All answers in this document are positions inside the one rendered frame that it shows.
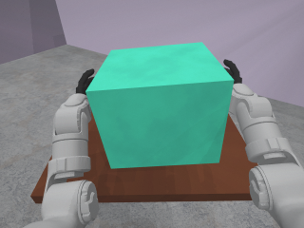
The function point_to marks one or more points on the left robot hand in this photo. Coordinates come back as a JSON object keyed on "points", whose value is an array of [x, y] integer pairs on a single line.
{"points": [[84, 82]]}

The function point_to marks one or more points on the left robot forearm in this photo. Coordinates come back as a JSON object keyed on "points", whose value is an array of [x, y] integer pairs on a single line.
{"points": [[69, 142]]}

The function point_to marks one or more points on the left robot upper arm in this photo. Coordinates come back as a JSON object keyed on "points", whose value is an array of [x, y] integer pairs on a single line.
{"points": [[70, 204]]}

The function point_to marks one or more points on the right robot forearm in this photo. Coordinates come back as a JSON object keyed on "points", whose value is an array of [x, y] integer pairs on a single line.
{"points": [[264, 141]]}

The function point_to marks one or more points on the table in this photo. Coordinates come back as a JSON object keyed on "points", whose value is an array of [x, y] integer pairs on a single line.
{"points": [[226, 180]]}

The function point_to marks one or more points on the right robot hand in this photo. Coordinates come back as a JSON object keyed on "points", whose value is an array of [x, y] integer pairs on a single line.
{"points": [[233, 71]]}

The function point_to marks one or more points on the carton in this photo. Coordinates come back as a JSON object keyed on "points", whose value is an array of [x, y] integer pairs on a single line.
{"points": [[161, 106]]}

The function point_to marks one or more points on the right robot upper arm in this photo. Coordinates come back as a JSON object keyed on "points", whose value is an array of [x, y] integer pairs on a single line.
{"points": [[279, 189]]}

